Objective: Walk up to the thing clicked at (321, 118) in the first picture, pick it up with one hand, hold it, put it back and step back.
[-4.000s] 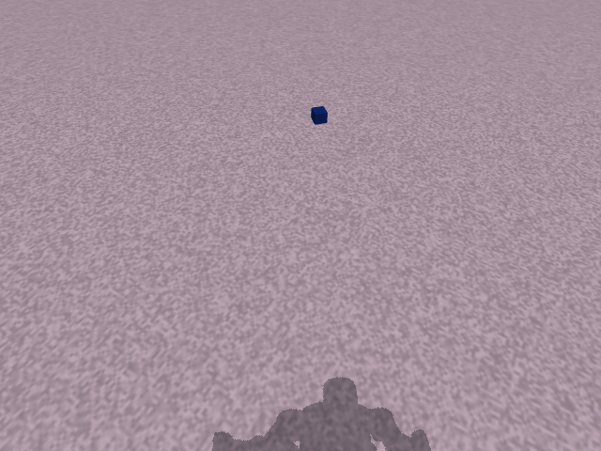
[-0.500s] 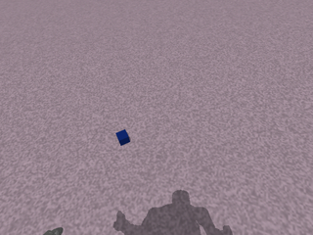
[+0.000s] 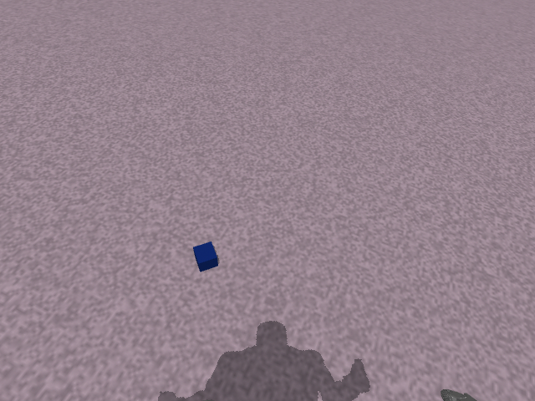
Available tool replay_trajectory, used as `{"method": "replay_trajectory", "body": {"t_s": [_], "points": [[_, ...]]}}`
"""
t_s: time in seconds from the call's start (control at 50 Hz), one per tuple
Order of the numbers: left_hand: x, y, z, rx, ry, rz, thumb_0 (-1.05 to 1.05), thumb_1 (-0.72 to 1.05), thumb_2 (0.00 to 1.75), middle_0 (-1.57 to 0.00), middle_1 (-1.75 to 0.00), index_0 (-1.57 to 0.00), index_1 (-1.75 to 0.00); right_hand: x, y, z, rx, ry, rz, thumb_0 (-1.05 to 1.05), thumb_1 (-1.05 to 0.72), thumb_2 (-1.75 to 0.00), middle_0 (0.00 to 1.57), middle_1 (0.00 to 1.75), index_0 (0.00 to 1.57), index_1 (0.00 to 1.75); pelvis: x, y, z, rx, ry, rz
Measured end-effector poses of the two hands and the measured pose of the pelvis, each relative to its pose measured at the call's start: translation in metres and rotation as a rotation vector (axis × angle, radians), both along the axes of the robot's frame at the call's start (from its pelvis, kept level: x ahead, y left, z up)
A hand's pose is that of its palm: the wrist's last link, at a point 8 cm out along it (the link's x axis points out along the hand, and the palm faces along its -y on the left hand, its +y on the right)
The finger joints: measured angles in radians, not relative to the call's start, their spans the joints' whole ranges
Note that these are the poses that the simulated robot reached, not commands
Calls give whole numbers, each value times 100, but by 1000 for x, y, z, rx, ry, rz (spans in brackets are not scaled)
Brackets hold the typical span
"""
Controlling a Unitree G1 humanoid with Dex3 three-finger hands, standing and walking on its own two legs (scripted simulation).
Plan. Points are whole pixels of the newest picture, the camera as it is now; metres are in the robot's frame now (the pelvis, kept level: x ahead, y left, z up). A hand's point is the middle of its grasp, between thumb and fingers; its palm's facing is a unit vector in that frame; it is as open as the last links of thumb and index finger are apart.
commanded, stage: walk up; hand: left
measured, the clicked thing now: (205, 256) +0.76 +0.22 -0.73
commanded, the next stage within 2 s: none
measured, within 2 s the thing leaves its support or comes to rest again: neither
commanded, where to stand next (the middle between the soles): +0.37 +0.00 m, yaw -3 degrees
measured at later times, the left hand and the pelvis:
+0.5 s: hand (123, 354) +0.22 +0.24 -0.11, palm faces -0.04 -0.90 -0.43, open 7.4 cm; pelvis +0.15 -0.04 +0.00, yaw -2 degrees
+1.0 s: hand (117, 307) +0.32 +0.29 -0.16, palm faces -0.09 -0.94 -0.33, open 7.4 cm; pelvis +0.25 +0.03 +0.00, yaw -2 degrees
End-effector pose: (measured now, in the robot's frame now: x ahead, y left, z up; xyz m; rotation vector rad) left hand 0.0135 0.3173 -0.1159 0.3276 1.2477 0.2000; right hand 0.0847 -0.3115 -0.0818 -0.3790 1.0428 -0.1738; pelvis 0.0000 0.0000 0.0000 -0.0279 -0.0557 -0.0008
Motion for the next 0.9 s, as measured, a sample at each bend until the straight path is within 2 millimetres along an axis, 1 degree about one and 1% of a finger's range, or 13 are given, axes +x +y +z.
{"method": "replay_trajectory", "body": {"t_s": [0.06, 0.1, 0.2, 0.28, 0.38, 0.44, 0.52, 0.58, 0.64, 0.7, 0.76, 0.84, 0.9], "points": [[33, 1, 5, -20, -29, -24, 1, 90, 90, -20, -30, -20, -30, 11, 9, 9, 3, -7, -19, 0, -90, -90, 20, 30, 21, 30, 19, 4, 8, 4, -5, -3], [53, 2, 9, -25, -55, -33, 1, 90, 90, -20, -30, -20, -30, 17, 11, 10, 4, 1, -25, 0, -90, -90, 20, 30, 21, 30, 30, 5, 11, 12, -6, -4], [97, -1, 18, -16, -72, -66, 1, 90, 90, -20, -30, -20, -30, 27, 5, 5, 14, 24, -52, 0, -90, -90, 21, 30, 21, 30, 59, 3, 12, 33, -11, -22], [133, -9, 25, 9, -77, -97, 1, 90, 90, -20, -30, -20, -30, 36, -8, -8, 34, 47, -77, 1, -90, -90, 21, 30, 21, 30, 84, -6, 8, 50, -7, -36], [177, -25, 30, 68, -125, -108, 1, 90, 90, -20, -30, -20, -30, 57, -32, -39, 63, 91, -99, 1, -90, -90, 21, 30, 21, 30, 117, -26, -7, 40, -9, -41], [191, -35, 37, 83, -162, -98, 1, 90, 90, -20, -30, -20, -30, 75, -36, -47, 78, 124, -87, 1, -90, -90, 20, 30, 20, 30, 132, -34, -6, 42, -16, -36], [197, -41, 51, 86, -155, -75, 1, 90, 90, -20, -30, -21, -30, 105, -36, -41, 99, 122, -70, 1, -90, -90, 20, 29, 20, 30, 151, -36, 6, 53, -14, -38], [200, -39, 55, 89, -130, -71, 1, 90, 90, -20, -30, -21, -30, 124, -37, -35, 100, 109, -63, 1, -90, -90, 20, 29, 20, 30, 164, -34, 11, 47, -11, -43], [205, -32, 54, 86, -106, -66, 1, 90, 90, -20, -30, -21, -30, 140, -35, -29, 90, 114, -61, 1, -90, -90, 20, 29, 20, 30, 179, -30, 12, 35, -6, -42], [213, -20, 47, 78, -93, -57, 1, 90, 90, -20, -30, -21, -30, 156, -31, -24, 67, 127, -52, 1, -90, -90, 20, 29, 20, 30, 194, -23, 10, 19, -2, -33], [225, -6, 33, 66, -80, -49, 1, 90, 90, -20, -30, -21, -30, 175, -23, -19, 31, 131, -48, 1, -90, -90, 20, 29, 20, 30, 211, -12, 5, 3, 2, -28], [249, 15, 5, 39, -57, -42, 1, 90, 90, -20, -30, -21, -30, 202, -4, -15, -19, 99, -56, 1, -90, -90, 20, 29, 20, 30, 232, 8, -7, 18, 0, -23], [269, 17, -5, 11, -43, -51, 1, 90, 90, -20, -30, -20, -30, 216, 12, -8, -22, 64, -60, 1, -90, -90, 20, 29, 20, 30, 242, 18, -5, 7, -1, -35]]}}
